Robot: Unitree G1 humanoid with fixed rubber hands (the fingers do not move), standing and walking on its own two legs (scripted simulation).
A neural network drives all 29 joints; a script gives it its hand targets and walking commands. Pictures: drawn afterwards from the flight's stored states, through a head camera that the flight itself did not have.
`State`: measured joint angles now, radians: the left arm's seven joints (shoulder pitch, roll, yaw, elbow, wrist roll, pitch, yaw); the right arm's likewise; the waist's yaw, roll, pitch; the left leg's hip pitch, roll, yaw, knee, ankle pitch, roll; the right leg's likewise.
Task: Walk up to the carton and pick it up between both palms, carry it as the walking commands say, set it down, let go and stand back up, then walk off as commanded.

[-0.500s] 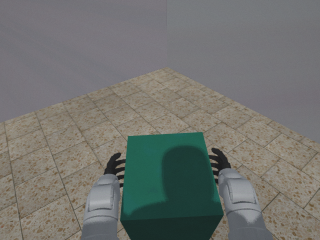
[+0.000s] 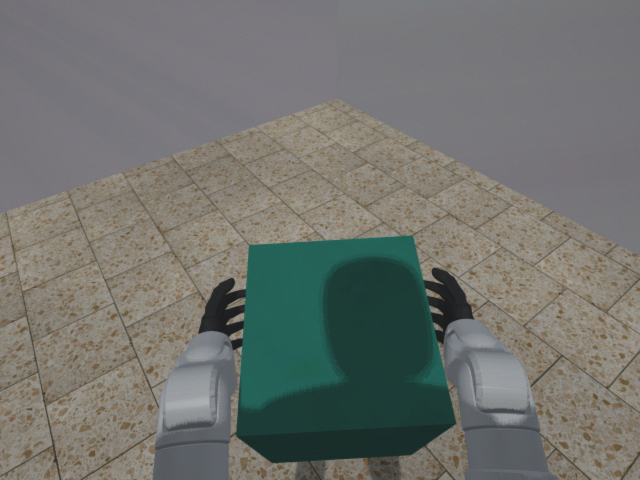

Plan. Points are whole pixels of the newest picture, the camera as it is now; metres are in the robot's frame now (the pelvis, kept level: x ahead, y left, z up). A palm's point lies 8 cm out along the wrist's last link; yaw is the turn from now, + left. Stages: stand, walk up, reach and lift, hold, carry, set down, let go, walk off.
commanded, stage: carry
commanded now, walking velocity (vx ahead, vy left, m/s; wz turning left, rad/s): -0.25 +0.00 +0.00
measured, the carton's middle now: (336, 358) +0.30 +0.00 +0.01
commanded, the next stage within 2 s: none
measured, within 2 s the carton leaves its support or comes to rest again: neither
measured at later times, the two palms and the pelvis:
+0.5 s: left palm out of the picture +0.12 +0.14 +0.09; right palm out of the picture +0.12 -0.15 +0.10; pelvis -0.12 +0.00 +0.00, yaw +2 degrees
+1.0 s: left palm out of the picture -0.05 +0.11 +0.10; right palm out of the picture -0.05 -0.18 +0.09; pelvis -0.29 -0.03 +0.01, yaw +0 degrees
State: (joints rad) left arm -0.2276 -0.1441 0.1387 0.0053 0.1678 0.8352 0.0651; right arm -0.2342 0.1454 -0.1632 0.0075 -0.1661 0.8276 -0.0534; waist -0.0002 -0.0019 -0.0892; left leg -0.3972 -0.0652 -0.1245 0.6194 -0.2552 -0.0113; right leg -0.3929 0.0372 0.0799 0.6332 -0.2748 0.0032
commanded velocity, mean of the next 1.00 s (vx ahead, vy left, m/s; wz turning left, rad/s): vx -0.23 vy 0.00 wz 0.00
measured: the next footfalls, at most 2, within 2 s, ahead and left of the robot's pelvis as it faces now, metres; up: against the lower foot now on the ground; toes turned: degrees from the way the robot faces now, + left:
left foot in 0.52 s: -0.10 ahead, +0.10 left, +0.00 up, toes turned +8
right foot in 0.86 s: -0.22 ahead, -0.12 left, +0.00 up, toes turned -5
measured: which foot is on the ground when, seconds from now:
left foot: down 0.00-0.28, up 0.30-0.50, down 0.52-0.86, up 0.88-1.00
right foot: down 0.00-0.54, up 0.56-0.84, down 0.86-1.00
